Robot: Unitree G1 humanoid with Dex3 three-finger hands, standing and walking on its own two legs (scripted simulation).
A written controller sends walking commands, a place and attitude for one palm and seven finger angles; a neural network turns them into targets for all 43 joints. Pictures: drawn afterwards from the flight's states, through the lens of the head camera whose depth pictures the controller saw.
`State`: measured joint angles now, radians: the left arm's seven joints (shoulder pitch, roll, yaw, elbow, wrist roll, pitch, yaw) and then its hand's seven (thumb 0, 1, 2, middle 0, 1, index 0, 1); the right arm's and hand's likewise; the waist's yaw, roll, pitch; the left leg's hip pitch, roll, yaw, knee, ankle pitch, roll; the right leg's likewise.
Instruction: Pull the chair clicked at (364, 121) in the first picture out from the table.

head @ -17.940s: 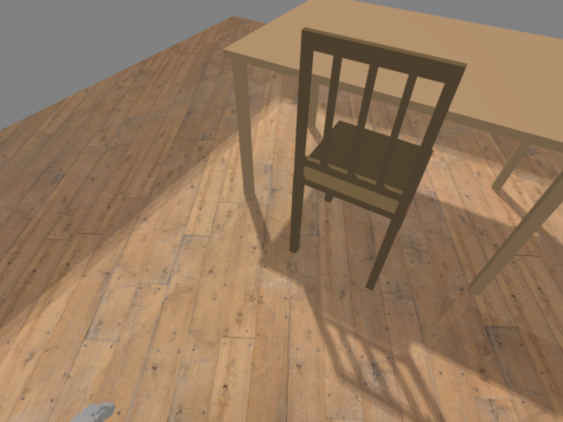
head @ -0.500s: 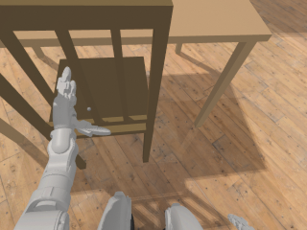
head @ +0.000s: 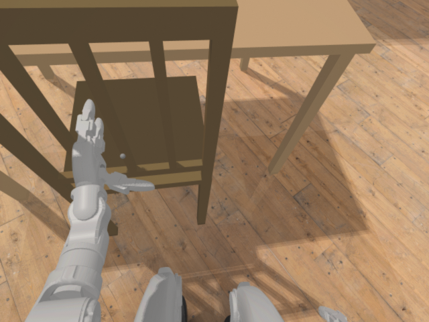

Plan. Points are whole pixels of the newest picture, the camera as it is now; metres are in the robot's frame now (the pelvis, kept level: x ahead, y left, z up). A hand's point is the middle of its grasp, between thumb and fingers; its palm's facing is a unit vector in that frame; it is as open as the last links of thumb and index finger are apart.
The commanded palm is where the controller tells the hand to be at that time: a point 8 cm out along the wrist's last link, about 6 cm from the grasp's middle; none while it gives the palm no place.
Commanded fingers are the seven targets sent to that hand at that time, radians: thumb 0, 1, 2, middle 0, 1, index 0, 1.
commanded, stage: push the fingers through the gap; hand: left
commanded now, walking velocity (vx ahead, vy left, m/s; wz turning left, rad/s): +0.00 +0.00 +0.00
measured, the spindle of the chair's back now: (113, 124) +0.46 +0.19 +0.06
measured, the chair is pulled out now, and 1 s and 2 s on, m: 0.00 0.00 0.05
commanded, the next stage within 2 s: hook a spindle and tug to test in 0.04 s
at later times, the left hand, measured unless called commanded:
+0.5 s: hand (126, 149) +0.43 +0.17 +0.02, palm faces +0.14 -0.99 -0.04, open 15.4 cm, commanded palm +0.40 +0.21 +0.02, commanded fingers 0.00 -0.28 0.40 -0.39 -1.12 -0.39 -1.12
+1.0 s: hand (131, 149) +0.43 +0.16 +0.02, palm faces +0.15 -0.99 -0.03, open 5.8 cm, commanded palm +0.40 +0.20 +0.02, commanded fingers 0.00 0.90 0.90 -0.50 -1.45 -0.50 -1.45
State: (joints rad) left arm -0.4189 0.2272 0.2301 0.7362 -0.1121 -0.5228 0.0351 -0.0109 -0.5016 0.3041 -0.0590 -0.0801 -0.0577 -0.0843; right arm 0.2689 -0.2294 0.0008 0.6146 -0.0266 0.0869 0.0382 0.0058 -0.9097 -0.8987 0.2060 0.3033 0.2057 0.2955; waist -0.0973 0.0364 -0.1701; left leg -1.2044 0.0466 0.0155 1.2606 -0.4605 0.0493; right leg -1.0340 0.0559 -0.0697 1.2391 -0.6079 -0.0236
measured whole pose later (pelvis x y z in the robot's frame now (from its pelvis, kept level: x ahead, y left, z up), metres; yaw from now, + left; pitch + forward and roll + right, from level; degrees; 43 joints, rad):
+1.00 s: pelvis +0.00 +0.00 +0.00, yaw +0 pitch +24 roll -4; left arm -0.49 0.22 0.20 0.78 -0.08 -0.52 0.06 0.01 0.58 0.77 -0.49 -1.43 -0.48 -1.44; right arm 0.25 -0.23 0.00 0.61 -0.03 0.10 0.05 0.00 -0.91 -0.90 0.21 0.30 0.21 0.30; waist -0.10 0.04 -0.17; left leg -1.23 0.04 0.01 1.28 -0.47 0.05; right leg -1.05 0.05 -0.07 1.25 -0.62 -0.03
